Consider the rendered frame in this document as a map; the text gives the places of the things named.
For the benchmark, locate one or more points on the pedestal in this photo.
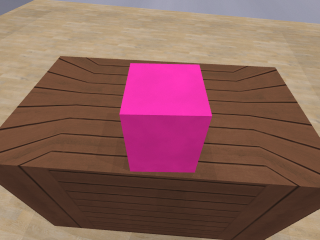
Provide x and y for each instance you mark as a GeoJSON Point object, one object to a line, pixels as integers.
{"type": "Point", "coordinates": [63, 153]}

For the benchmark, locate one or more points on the carton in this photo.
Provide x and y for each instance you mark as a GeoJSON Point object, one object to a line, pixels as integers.
{"type": "Point", "coordinates": [165, 116]}

